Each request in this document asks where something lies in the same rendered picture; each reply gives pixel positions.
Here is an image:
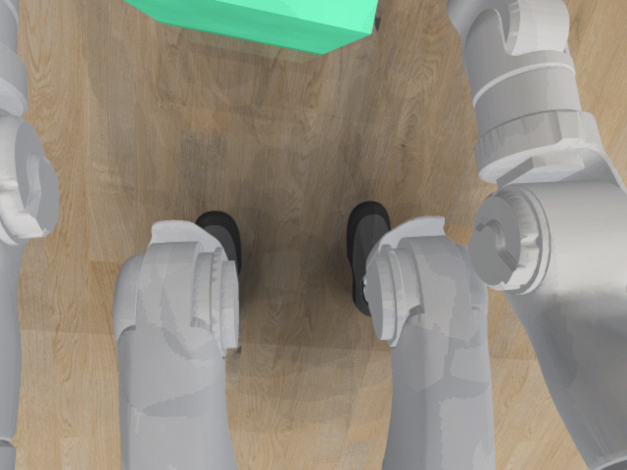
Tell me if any carton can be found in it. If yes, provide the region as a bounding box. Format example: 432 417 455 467
123 0 378 56

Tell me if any robot right forearm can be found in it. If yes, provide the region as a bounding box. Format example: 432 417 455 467
447 0 627 194

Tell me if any robot left upper arm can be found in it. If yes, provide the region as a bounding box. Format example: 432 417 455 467
0 109 60 470

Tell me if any robot left forearm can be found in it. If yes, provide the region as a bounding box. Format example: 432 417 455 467
0 0 28 117

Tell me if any right robot thigh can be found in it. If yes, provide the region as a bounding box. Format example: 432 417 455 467
368 235 496 470

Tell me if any robot right upper arm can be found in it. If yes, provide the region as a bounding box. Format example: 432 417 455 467
467 180 627 470

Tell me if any right robot shin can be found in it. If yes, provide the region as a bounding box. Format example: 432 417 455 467
363 216 488 318

